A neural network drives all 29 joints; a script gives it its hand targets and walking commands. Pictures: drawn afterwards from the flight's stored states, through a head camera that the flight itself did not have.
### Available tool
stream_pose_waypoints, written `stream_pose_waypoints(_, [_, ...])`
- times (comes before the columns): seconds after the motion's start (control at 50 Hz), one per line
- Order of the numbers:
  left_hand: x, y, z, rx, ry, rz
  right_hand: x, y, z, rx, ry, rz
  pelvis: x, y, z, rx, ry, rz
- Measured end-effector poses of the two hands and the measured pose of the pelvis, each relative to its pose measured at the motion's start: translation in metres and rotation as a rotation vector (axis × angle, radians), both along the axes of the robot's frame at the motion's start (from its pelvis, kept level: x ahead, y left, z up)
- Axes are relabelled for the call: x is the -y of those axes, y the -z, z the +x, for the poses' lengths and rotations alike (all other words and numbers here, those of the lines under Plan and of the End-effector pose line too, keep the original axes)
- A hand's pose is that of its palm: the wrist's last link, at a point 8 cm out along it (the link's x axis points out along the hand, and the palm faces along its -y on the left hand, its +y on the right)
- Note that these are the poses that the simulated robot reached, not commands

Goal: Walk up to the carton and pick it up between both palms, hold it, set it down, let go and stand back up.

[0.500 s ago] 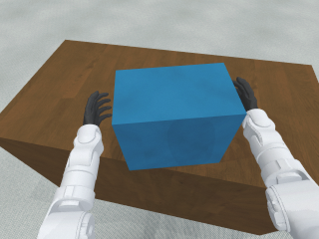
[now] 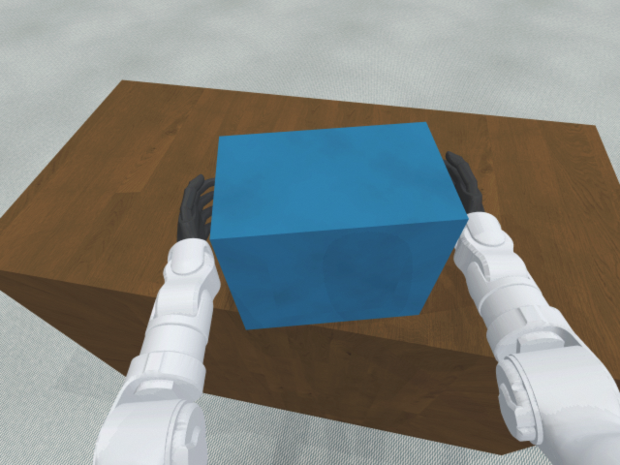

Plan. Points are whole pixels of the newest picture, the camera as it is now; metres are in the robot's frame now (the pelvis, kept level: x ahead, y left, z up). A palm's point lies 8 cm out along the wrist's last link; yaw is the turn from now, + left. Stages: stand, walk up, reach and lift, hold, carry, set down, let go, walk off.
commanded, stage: reach and lift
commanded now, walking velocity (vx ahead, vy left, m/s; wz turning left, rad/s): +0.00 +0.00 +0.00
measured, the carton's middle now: (328, 234) +0.41 +0.04 +0.04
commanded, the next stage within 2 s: none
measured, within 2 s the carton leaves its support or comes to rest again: leaves its support in 1.22 s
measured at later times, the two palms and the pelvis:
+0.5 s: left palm (192, 238) +0.36 +0.22 +0.08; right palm (466, 215) +0.43 -0.13 +0.09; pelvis +0.01 +0.00 +0.01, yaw +1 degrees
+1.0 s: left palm (193, 238) +0.36 +0.22 +0.07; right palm (462, 214) +0.44 -0.13 +0.08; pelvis +0.02 +0.01 +0.01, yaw +1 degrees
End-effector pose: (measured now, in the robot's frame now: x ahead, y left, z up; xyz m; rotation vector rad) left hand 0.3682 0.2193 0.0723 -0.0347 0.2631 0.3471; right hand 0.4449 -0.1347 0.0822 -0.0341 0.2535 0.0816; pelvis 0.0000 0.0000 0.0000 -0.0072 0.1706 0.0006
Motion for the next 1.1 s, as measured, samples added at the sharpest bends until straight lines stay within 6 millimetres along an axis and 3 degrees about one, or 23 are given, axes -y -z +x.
stream_pose_waypoints(0.54, [-0.001, -0.003, -0.007, 0.051, 0.018, 0.021, 0.0, -0.007, -0.013, 0.074, 0.005, -0.04, -0.001, -0.006, 0.008, 0.072, -0.019, 0.006])
stream_pose_waypoints(1.1, [-0.001, 0.0, -0.005, 0.035, 0.007, 0.03, -0.002, 0.0, -0.006, 0.079, -0.014, -0.043, -0.006, -0.006, 0.017, 0.044, -0.027, -0.001])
